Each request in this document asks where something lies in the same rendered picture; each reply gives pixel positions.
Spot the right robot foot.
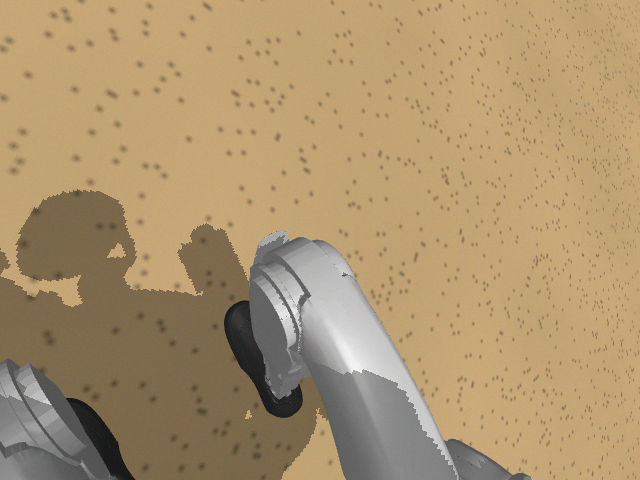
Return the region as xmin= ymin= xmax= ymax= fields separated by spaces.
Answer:
xmin=224 ymin=300 xmax=303 ymax=418

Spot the right robot hand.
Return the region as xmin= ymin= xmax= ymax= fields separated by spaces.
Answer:
xmin=444 ymin=439 xmax=513 ymax=480

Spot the left robot foot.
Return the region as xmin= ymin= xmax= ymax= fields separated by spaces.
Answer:
xmin=66 ymin=398 xmax=135 ymax=480

